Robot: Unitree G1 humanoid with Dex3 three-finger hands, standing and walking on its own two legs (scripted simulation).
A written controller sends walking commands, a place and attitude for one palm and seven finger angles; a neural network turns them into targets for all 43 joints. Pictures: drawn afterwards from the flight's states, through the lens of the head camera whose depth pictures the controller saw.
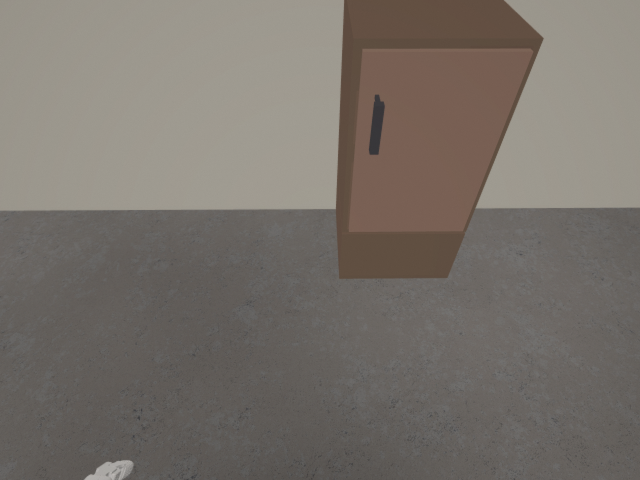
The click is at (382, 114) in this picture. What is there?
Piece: cupboard door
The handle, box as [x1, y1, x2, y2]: [369, 95, 384, 154]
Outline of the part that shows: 378,95 375,95 369,144 370,154 377,154 379,146 384,105 383,101 379,100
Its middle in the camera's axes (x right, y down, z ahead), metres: +0.14 -0.29 +0.98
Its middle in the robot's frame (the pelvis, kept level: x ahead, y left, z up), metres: +0.93 -0.09 -0.05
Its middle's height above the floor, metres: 0.72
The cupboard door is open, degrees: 0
